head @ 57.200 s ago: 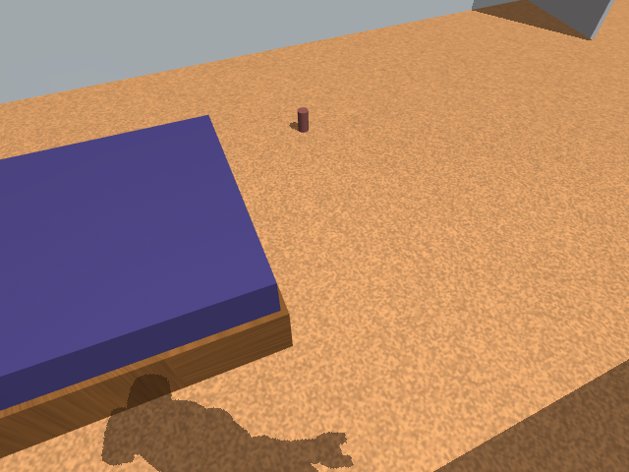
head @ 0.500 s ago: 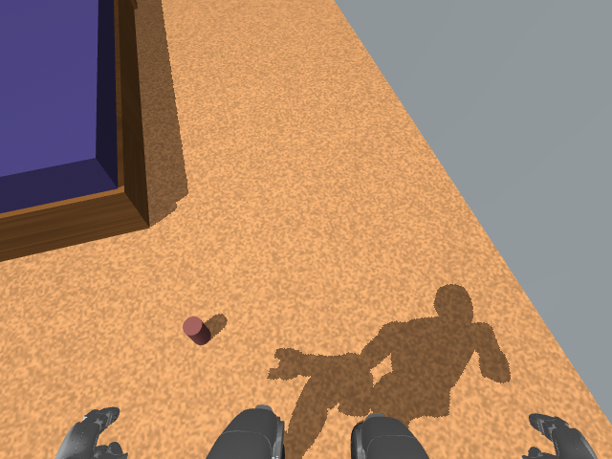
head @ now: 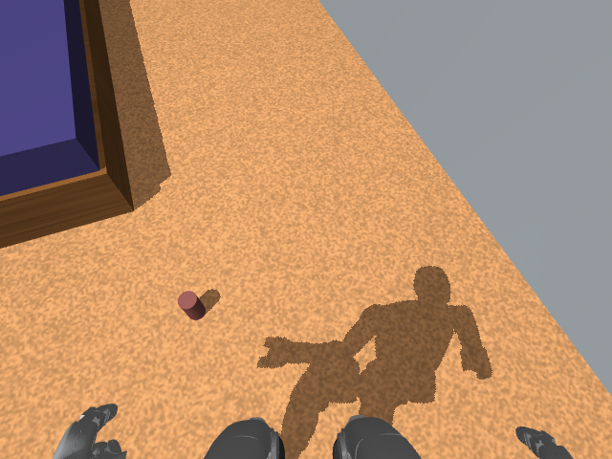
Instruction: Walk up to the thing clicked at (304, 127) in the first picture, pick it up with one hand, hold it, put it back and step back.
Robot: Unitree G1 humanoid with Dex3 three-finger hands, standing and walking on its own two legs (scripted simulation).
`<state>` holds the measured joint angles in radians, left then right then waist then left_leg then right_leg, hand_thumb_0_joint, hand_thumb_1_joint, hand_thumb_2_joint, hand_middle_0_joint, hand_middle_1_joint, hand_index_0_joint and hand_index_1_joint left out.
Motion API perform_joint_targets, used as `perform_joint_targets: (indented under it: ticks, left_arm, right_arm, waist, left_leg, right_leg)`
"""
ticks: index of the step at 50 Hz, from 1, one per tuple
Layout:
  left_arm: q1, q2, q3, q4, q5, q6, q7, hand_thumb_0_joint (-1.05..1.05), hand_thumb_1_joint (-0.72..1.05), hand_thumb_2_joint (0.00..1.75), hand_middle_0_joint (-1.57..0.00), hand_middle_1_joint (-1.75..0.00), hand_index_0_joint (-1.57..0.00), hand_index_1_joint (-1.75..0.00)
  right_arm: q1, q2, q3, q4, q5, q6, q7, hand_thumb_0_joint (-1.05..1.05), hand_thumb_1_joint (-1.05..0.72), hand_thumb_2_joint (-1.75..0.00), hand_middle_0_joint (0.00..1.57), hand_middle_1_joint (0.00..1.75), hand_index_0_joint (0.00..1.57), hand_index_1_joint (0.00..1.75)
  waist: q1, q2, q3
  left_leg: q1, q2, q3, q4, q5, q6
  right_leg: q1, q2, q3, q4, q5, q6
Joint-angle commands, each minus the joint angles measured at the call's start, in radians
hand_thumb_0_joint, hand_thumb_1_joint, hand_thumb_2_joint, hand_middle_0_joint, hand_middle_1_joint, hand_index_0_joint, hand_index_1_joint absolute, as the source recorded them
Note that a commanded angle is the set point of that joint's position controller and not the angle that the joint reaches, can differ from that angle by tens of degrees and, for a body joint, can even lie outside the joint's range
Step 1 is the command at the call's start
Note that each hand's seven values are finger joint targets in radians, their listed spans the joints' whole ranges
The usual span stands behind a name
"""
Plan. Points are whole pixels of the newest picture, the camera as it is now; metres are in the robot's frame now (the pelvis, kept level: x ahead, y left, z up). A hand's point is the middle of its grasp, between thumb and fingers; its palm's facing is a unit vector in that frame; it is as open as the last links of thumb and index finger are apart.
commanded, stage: step back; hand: left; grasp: from above
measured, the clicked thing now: (192, 306) +0.50 +0.36 -0.69
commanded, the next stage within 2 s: none
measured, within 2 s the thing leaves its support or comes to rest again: neither
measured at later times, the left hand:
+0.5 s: hand out of the picture -0.02 +0.27 -0.15, palm faces +0.03 -0.94 -0.34, open 7.4 cm
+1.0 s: hand out of the picture -0.23 +0.21 -0.12, palm faces -0.02 -0.91 -0.42, open 7.4 cm
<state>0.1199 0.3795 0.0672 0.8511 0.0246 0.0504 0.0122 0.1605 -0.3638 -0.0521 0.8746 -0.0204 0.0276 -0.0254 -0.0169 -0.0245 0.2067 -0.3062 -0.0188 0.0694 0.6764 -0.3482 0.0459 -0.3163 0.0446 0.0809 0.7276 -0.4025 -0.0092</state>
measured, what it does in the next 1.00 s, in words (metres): walks backwards: right foot, then left foot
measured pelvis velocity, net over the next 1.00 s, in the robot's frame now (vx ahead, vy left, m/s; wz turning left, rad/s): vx -0.29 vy -0.05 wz -0.04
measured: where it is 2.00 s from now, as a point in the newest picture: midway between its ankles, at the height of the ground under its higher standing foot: outside the picture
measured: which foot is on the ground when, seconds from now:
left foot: down 0.00-0.06, up 0.08-0.36, down 0.38-0.86, up 0.88-1.00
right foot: up 0.00-0.00, down 0.02-0.42, up 0.44-0.80, down 0.82-1.00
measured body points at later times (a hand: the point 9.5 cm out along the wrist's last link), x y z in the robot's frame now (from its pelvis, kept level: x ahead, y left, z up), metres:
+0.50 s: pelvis -0.13 +0.01 +0.01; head -0.08 +0.04 +0.45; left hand -0.02 +0.32 -0.12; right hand -0.03 -0.30 -0.09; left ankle -0.11 +0.12 -0.72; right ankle -0.06 -0.12 -0.67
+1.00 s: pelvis -0.29 -0.05 +0.01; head -0.25 -0.08 +0.46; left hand -0.22 +0.26 -0.09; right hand -0.19 -0.38 -0.11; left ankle -0.26 +0.11 -0.64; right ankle -0.28 -0.17 -0.72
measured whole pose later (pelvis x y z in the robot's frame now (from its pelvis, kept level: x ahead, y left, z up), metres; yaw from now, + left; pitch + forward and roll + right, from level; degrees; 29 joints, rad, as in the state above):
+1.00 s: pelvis -0.29 -0.05 +0.01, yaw -2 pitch -2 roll +3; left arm 0.25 0.35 0.07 0.84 0.05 0.07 -0.01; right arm 0.18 -0.42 -0.06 0.85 -0.01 0.05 -0.03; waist 0.03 0.00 0.11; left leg -0.53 -0.11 -0.13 1.12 -0.44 -0.01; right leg -0.28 -0.03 0.06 0.62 -0.31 -0.02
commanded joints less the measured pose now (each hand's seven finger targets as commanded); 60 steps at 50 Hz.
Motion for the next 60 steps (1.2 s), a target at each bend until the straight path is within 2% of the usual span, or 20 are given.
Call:
perform_joint_targets:
  ticks: [1,2,3,4,8,14,18,19,20,21,22,26,35,41,43,44,48,55,58,60]
  left_arm:
    - [0.084,0.196,0.067,-0.048,0.014,-0.05,0.013,0.0,0.9,0.9,-0.2,-0.3,-0.2,-0.3]
    - [0.073,0.249,0.081,-0.059,0.015,-0.053,0.015,0.0,0.9,0.9,-0.2,-0.3,-0.2,-0.3]
    - [0.02,0.304,0.083,-0.085,0.006,-0.045,0.013,0.0,0.9,0.9,-0.2,-0.3,-0.2,-0.3]
    - [-0.003,0.312,0.088,-0.111,0.016,-0.049,0.013,0.0,0.9,0.9,-0.2,-0.3,-0.2,-0.3]
    - [-0.031,0.201,0.07,-0.132,0.002,-0.039,0.02,0.0,0.9,0.9,-0.2,-0.3,-0.2,-0.3]
    - [0.044,0.196,0.068,-0.161,0.017,-0.024,0.019,0.0,0.9,0.9,-0.2,-0.3,-0.2,-0.3]
    - [0.015,0.227,0.066,-0.173,-0.001,-0.001,0.008,0.0,0.9,0.9,-0.2,-0.3,-0.2,-0.3]
    - [0.027,0.21,0.061,-0.178,-0.004,0.007,0.004,0.0,0.9,0.9,-0.2,-0.3,-0.2,-0.3]
    - [0.024,0.179,0.054,-0.186,-0.005,0.007,0.001,0.0,0.9,0.9,-0.2,-0.3,-0.2,-0.3]
    - [-0.016,0.171,0.057,-0.193,-0.004,0.001,0.006,0.0,0.9,0.9,-0.2,-0.3,-0.2,-0.3]
    - [-0.075,0.215,0.08,-0.192,0.014,-0.001,0.021,0.0,0.9,0.9,-0.2,-0.3,-0.2,-0.3]
    - [0.098,0.195,0.083,-0.111,-0.01,0.006,0.001,0.0,0.9,0.9,-0.2,-0.3,-0.2,-0.3]
    - [0.095,0.181,0.067,-0.123,0.003,-0.007,-0.004,0.0,0.9,0.9,-0.2,-0.3,-0.2,-0.3]
    - [0.292,0.197,0.082,0.002,0.013,-0.013,-0.015,0.0,0.9,0.9,-0.2,-0.3,-0.2,-0.3]
    - [0.18,0.355,0.117,-0.066,0.027,-0.011,-0.02,0.0,0.9,0.9,-0.2,-0.3,-0.2,-0.3]
    - [0.059,0.422,0.126,-0.112,0.035,-0.011,-0.013,0.0,0.9,0.9,-0.2,-0.3,-0.2,-0.3]
    - [-0.083,0.224,0.086,-0.146,0.025,-0.024,0.002,0.0,0.9,0.9,-0.2,-0.3,-0.2,-0.3]
    - [0.08,0.207,0.084,-0.153,0.024,-0.009,0.024,0.0,0.9,0.9,-0.2,-0.3,-0.2,-0.3]
    - [0.037,0.212,0.071,-0.173,0.001,0.011,0.015,0.0,0.9,0.9,-0.2,-0.3,-0.2,-0.3]
    - [0.059,0.168,0.05,-0.186,-0.006,0.015,0.007,0.0,0.9,0.9,-0.2,-0.3,-0.2,-0.3]
  right_arm:
    - [-0.026,-0.224,-0.057,-0.073,0.025,-0.008,-0.005,0.0,-0.9,-0.9,0.2,0.3,0.2,0.3]
    - [-0.032,-0.192,-0.043,-0.088,0.033,-0.009,-0.004,0.0,-0.9,-0.9,0.2,0.3,0.2,0.3]
    - [-0.052,-0.187,-0.045,-0.087,0.032,0.002,-0.013,0.0,-0.9,-0.9,0.2,0.3,0.2,0.3]
    - [-0.021,-0.216,-0.06,-0.071,0.022,0.01,-0.019,0.0,-0.9,-0.9,0.2,0.3,0.2,0.3]
    - [0.027,-0.2,-0.039,-0.035,0.027,0.002,-0.011,0.0,-0.9,-0.9,0.2,0.3,0.2,0.3]
    - [0.029,-0.191,-0.029,-0.068,0.019,-0.013,-0.019,0.0,-0.9,-0.9,0.2,0.3,0.2,0.3]
    - [0.103,-0.192,-0.047,-0.038,0.001,-0.025,-0.008,0.0,-0.9,-0.9,0.2,0.3,0.2,0.3]
    - [0.095,-0.205,-0.055,-0.042,-0.01,-0.027,-0.007,0.0,-0.9,-0.9,0.2,0.3,0.2,0.3]
    - [0.091,-0.27,-0.073,-0.052,-0.025,-0.029,-0.006,0.0,-0.9,-0.9,0.2,0.3,0.2,0.3]
    - [0.031,-0.372,-0.09,-0.069,-0.031,-0.027,0.003,0.0,-0.9,-0.9,0.2,0.3,0.2,0.3]
    - [0.003,-0.412,-0.101,-0.085,-0.023,-0.028,0.005,0.0,-0.9,-0.9,0.2,0.3,0.2,0.3]
    - [-0.118,-0.253,-0.059,-0.115,-0.03,-0.044,-0.005,0.0,-0.9,-0.9,0.2,0.3,0.2,0.3]
    - [0.019,-0.28,-0.083,-0.118,-0.009,-0.03,-0.011,0.0,-0.9,-0.9,0.2,0.3,0.2,0.3]
    - [-0.069,-0.291,-0.078,-0.149,-0.003,0.009,0.002,0.0,-0.9,-0.9,0.2,0.3,0.2,0.3]
    - [-0.116,-0.196,-0.06,-0.179,0.014,0.007,-0.009,0.0,-0.9,-0.9,0.2,0.3,0.2,0.3]
    - [-0.092,-0.251,-0.083,-0.159,0.003,0.01,-0.025,0.0,-0.9,-0.9,0.2,0.3,0.2,0.3]
    - [0.058,-0.211,-0.056,-0.076,0.021,-0.001,-0.013,0.0,-0.9,-0.9,0.2,0.3,0.2,0.3]
    - [0.052,-0.181,-0.033,-0.101,-0.001,-0.033,-0.022,0.0,-0.9,-0.9,0.2,0.3,0.2,0.3]
    - [0.151,-0.18,-0.047,-0.055,-0.007,-0.039,-0.018,0.0,-0.9,-0.9,0.2,0.3,0.2,0.3]
    - [0.135,-0.286,-0.076,-0.06,-0.023,-0.033,-0.017,0.0,-0.9,-0.9,0.2,0.3,0.2,0.3]
  waist:
    - [0.03,0.035,-0.322]
    - [0.033,-0.115,-0.316]
    - [0.056,-0.263,-0.252]
    - [0.05,-0.245,-0.203]
    - [0.024,-0.089,-0.222]
    - [0.061,-0.158,-0.287]
    - [0.015,-0.169,-0.314]
    - [0.018,-0.133,-0.293]
    - [0.008,0.033,-0.291]
    - [-0.002,0.267,-0.221]
    - [-0.047,0.275,-0.166]
    - [0.083,0.144,-0.143]
    - [-0.019,0.213,-0.28]
    - [0.066,0.194,-0.292]
    - [0.092,-0.261,-0.16]
    - [0.083,-0.33,-0.079]
    - [-0.028,-0.12,-0.101]
    - [0.079,-0.201,-0.28]
    - [0.033,-0.128,-0.325]
    - [0.051,0.089,-0.337]
  left_leg:
    - [0.086,0.155,-0.192,0.025,0.406,0.049]
    - [-0.074,0.054,-0.156,0.143,0.166,0.001]
    - [-0.098,-0.069,-0.11,0.338,-0.263,-0.03]
    - [-0.058,-0.048,-0.195,0.482,-0.338,-0.048]
    - [-0.127,-0.107,-0.225,0.529,-0.195,-0.057]
    - [-0.138,-0.042,-0.129,0.174,-0.191,-0.08]
    - [0.078,-0.023,-0.06,-0.233,0.089,-0.05]
    - [0.136,0.006,-0.113,-0.276,0.167,-0.031]
    - [0.194,0.17,-0.337,-0.318,0.118,0.03]
    - [0.109,0.371,-0.589,-0.405,0.137,0.149]
    - [-0.1,0.474,-0.672,-0.443,0.109,0.263]
    - [-0.005,0.228,-0.299,-0.34,0.297,0.115]
    - [0.264,0.283,-0.292,-0.229,0.367,0.199]
    - [-0.03,0.209,-0.238,-0.136,0.12,0.08]
    - [-0.24,-0.093,-0.122,0.234,-0.212,-0.043]
    - [-0.162,-0.042,-0.203,0.458,-0.259,-0.063]
    - [-0.185,-0.111,-0.226,0.535,-0.077,-0.051]
    - [-0.198,-0.008,-0.124,0.044,-0.155,-0.065]
    - [0.013,-0.022,-0.054,-0.316,0.18,-0.041]
    - [0.195,0.206,-0.364,-0.279,0.414,0.051]
  right_leg:
    - [0.217,-0.073,0.068,-0.285,0.465,-0.053]
    - [0.273,-0.212,0.26,-0.288,0.61,-0.123]
    - [0.116,-0.394,0.457,-0.35,0.662,-0.297]
    - [-0.001,-0.438,0.523,-0.367,0.625,-0.341]
    - [0.105,-0.23,0.192,-0.285,0.686,-0.207]
    - [0.296,-0.227,0.17,-0.237,0.66,-0.207]
    - [0.194,-0.19,0.15,-0.144,0.485,-0.137]
    - [0.084,-0.171,0.158,-0.137,0.369,-0.098]
    - [-0.078,-0.096,0.113,-0.046,0.167,-0.055]
    - [-0.223,0.082,0.014,0.162,-0.161,-0.013]
    - [-0.135,0.062,0.11,0.382,-0.254,0.005]
    - [-0.199,0.098,0.158,0.576,-0.031,-0.007]
    - [-0.125,-0.001,0.055,0.182,-0.117,0.066]
    - [0.207,-0.029,-0.062,-0.303,0.104,-0.011]
    - [-0.038,-0.332,0.418,-0.478,-0.122,-0.176]
    - [-0.284,-0.478,0.584,-0.573,-0.228,-0.285]
    - [-0.093,-0.22,0.094,-0.347,0.244,-0.135]
    - [0.364,-0.291,0.127,-0.153,0.668,-0.189]
    - [0.291,-0.239,0.061,-0.022,0.627,-0.128]
    - [-0.023,-0.125,0.014,0.074,0.25,-0.045]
